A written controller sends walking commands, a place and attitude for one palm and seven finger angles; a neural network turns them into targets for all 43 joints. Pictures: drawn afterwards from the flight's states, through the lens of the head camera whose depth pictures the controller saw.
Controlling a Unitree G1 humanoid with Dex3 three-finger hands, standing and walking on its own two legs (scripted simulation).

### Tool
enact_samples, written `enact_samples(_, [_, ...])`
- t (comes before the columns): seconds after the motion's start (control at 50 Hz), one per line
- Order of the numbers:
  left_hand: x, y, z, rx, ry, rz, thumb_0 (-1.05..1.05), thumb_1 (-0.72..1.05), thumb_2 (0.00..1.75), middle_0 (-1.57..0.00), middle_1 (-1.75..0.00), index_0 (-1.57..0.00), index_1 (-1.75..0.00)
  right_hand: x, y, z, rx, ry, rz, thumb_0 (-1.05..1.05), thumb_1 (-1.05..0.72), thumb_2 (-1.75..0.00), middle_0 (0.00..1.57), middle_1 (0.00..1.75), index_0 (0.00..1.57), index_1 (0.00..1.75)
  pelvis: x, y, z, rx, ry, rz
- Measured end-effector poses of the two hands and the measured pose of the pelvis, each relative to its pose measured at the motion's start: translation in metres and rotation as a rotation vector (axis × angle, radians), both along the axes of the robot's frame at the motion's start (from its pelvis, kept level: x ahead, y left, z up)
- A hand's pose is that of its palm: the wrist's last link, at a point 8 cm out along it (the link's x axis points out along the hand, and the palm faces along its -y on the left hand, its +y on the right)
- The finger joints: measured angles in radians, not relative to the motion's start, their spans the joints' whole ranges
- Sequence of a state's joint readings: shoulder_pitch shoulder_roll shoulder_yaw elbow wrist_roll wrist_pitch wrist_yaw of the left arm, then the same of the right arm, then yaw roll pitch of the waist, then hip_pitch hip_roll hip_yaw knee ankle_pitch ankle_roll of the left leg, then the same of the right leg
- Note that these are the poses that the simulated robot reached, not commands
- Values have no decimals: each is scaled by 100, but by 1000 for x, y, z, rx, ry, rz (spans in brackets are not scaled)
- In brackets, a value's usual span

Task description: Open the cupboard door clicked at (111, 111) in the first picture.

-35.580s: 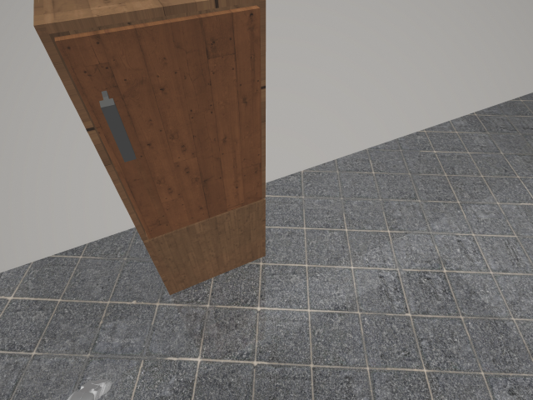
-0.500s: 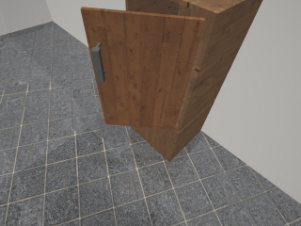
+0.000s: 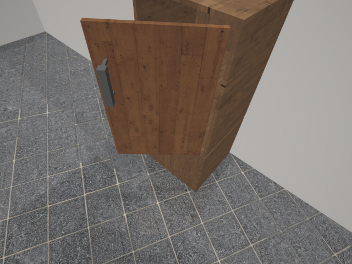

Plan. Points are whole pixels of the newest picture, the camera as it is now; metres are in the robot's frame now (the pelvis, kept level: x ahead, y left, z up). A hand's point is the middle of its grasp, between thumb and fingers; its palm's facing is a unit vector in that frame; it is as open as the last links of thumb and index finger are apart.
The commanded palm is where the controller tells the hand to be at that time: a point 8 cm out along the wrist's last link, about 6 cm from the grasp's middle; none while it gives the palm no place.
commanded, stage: come to a stop and stand still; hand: left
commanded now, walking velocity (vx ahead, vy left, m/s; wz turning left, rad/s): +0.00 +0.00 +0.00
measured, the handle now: (107, 83) +0.59 +0.25 +0.06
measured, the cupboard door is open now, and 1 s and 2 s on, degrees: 41 41 41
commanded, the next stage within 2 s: look again from close up in 0.22 s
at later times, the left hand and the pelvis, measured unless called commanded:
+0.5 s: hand out of the picture +0.02 +0.17 -0.17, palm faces +0.06 -0.96 -0.26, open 7.4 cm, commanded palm none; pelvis +0.00 -0.03 -0.01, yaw +2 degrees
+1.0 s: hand out of the picture -0.04 +0.19 -0.17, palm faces +0.03 -0.96 -0.27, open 7.4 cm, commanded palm none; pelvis -0.07 -0.03 +0.00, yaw +2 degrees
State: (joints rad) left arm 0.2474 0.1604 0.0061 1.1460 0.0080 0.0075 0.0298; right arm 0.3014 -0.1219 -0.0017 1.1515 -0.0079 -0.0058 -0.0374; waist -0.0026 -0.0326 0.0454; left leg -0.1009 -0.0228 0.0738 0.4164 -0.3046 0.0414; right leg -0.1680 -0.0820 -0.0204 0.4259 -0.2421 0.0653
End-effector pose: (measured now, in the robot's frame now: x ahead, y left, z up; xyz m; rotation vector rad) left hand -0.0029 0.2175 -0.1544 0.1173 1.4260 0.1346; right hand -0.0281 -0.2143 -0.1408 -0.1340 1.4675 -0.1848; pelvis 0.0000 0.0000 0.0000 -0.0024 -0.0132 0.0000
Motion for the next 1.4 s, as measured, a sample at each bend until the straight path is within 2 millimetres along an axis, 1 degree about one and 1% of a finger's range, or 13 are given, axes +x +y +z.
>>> enact_samples(0.16, [9,-2,3,19,-12,2,1,93,90,-20,-30,-20,-30,-7,4,-4,27,30,-18,1,-91,-90,20,30,20,30,6,-5,0,0,0,3])
enact_samples(0.34, [4,-14,4,14,4,3,1,93,90,-20,-30,-20,-30,6,-5,-5,33,8,-6,1,-91,-90,20,30,20,30,9,-14,0,3,3,6])
enact_samples(0.4, [7,-11,6,34,-37,-10,1,92,90,-20,-30,-20,-30,20,-20,-5,10,-68,12,1,-90,-90,20,30,21,30,5,-18,-3,7,10,21])
enact_samples(0.5, [18,2,15,103,-154,1,1,92,90,-20,-30,-20,-30,49,-59,-5,-57,-193,32,1,-90,-90,20,30,21,30,-3,-26,-8,-3,-8,27])
enact_samples(0.56, [22,9,19,131,-206,-7,1,91,90,-20,-30,-20,-30,67,-79,2,-94,-267,47,1,-90,-90,20,30,21,30,-13,-30,-9,0,-26,30])
enact_samples(0.64, [24,14,25,143,-261,-21,1,91,90,-20,-30,-20,-30,82,-96,16,-124,-349,83,1,-91,-90,20,30,20,30,-27,-34,-7,2,-46,25])
enact_samples(0.72, [21,16,31,143,-294,-37,1,91,90,-20,-30,-20,-30,84,-103,27,-134,-390,118,1,-91,-90,20,30,20,30,-42,-37,-4,1,-55,25])
enact_samples(0.84, [1,17,32,137,-280,-46,1,91,90,-20,-30,-20,-30,60,-101,28,-119,-357,142,1,-91,-90,20,30,20,30,-60,-38,-2,1,-51,29])
enact_samples(1.0, [-41,16,22,117,-172,-27,1,91,90,-20,-30,-20,-30,-6,-85,12,-75,-187,111,1,-91,-90,20,30,21,30,-70,-33,-1,-1,-38,35])
enact_samples(1.12, [-75,4,13,68,-70,6,1,91,90,-20,-30,-20,-30,-55,-58,5,-33,-43,62,1,-91,-90,20,30,20,30,-68,-25,1,-12,-21,31])
enact_samples(1.2, [-91,-4,4,13,-8,24,1,91,90,-20,-30,-20,-30,-79,-35,3,-15,17,23,1,-91,-90,20,30,20,30,-65,-15,-1,-18,-22,22])
enact_samples(1.3, [-96,-12,-1,-31,33,27,1,91,90,-20,-30,-20,-30,-93,-10,-1,10,56,-31,1,-91,-90,20,30,21,30,-55,-5,-4,-16,-28,10])
enact_samples(1.4, [-86,-19,-3,-39,17,53,1,91,90,-20,-30,-20,-30,-80,2,-9,36,54,-42,1,-90,-90,20,30,21,30,-39,-3,-8,-13,-33,13])
